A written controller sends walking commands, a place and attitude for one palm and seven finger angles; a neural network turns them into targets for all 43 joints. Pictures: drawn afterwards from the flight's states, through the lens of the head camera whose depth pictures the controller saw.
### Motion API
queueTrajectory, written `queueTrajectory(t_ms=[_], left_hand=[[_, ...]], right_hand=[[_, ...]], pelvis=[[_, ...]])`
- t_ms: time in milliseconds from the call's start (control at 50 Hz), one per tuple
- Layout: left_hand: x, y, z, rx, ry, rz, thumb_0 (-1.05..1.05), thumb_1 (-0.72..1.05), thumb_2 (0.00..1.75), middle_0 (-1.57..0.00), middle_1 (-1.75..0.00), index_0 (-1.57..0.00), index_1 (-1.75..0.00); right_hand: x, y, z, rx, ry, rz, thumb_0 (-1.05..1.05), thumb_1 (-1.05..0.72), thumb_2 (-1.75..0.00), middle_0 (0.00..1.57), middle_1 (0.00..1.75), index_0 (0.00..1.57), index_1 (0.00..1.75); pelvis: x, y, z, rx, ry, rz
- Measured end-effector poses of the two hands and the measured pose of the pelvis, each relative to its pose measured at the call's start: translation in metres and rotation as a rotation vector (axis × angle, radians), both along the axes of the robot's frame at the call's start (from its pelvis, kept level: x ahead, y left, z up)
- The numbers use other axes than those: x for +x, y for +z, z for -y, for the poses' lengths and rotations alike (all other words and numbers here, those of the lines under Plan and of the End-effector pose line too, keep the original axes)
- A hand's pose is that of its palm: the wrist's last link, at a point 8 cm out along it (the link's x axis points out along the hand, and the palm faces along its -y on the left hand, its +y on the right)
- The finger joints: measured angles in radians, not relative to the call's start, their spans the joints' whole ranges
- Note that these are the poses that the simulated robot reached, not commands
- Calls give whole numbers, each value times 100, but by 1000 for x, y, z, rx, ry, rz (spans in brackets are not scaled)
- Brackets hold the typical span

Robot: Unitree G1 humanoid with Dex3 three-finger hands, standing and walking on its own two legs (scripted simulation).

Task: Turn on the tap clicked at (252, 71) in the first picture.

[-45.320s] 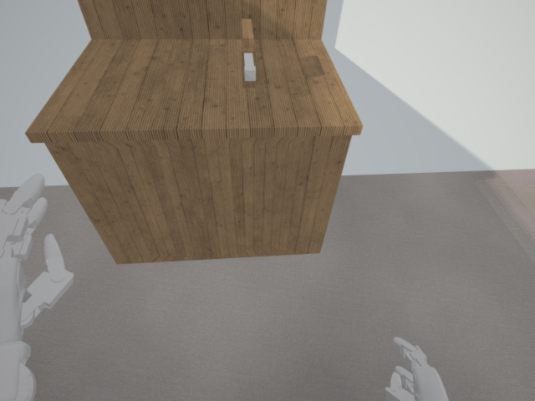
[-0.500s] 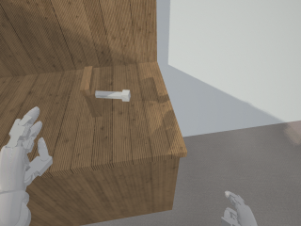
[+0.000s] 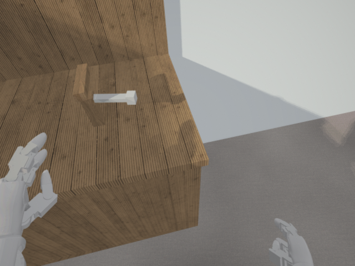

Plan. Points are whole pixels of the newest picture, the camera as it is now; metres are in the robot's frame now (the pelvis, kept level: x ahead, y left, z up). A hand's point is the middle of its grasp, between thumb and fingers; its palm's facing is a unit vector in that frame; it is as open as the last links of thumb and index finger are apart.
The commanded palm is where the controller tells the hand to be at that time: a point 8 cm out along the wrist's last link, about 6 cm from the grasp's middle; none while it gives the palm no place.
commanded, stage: step back with the hand held close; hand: left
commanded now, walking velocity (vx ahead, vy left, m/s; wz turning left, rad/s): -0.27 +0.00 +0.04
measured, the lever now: (131, 97) +0.52 +0.17 +0.08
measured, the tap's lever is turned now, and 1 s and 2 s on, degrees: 75 75 75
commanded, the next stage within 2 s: stop stepping back and stand still in 1.02 s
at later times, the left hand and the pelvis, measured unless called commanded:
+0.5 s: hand (10, 234) +0.14 +0.26 +0.14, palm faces +0.42 -0.78 -0.46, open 7.4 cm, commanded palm +0.09 +0.30 +0.18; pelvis -0.06 +0.01 -0.02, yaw +3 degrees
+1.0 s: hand out of the picture +0.08 +0.24 +0.15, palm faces +0.35 -0.86 -0.38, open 7.4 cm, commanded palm +0.01 +0.29 +0.18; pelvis -0.15 +0.01 +0.00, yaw +1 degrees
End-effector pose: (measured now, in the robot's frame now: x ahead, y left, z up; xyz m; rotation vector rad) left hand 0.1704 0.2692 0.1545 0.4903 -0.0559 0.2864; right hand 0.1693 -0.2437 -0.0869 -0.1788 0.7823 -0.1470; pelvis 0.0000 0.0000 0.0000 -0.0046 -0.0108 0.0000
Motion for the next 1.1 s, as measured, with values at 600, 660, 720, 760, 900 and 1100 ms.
queueTrajectory(t_ms=[600, 660, 720, 760, 900, 1100], left_hand=[[-80, 5, -23, -3, 35, 172, 2, 89, 90, -21, -31, -21, -30], [-88, 7, -27, 9, -6, 202, 2, 89, 90, -22, -31, -21, -30], [-100, 12, -38, 67, -2, 212, 2, 89, 90, -22, -31, -22, -30], [-109, 19, -47, 109, 29, 208, 2, 89, 90, -22, -31, -22, -30], [-131, 25, -42, 80, 107, 202, 2, 89, 90, -21, -31, -21, -30], [-156, 10, -9, -2, -98, 115, 2, 89, 90, -22, -31, -21, -30]], right_hand=[[-77, -8, -33, -26, 69, -47, 1, -90, -90, 20, 30, 20, 30], [-83, -3, -33, -67, 73, -31, 1, -90, -90, 20, 30, 20, 30], [-91, -4, -36, -87, 65, -20, 1, -90, -90, 20, 30, 20, 30], [-96, -5, -40, -74, 59, -11, 1, -90, -90, 20, 30, 20, 30], [-116, -15, -53, 9, 93, -16, 1, -90, -90, 20, 30, 20, 30], [-159, 15, -36, -43, 19, 26, 1, -90, -90, 21, 30, 20, 30]], pelvis=[[-74, -14, -16, 15, 63, -3], [-83, -18, -22, 6, 82, -22], [-95, -20, -26, 8, 84, -16], [-99, -18, -27, -2, 78, -24], [-120, -12, -17, -14, 10, -62], [-172, -2, -17, 6, 2, -71]])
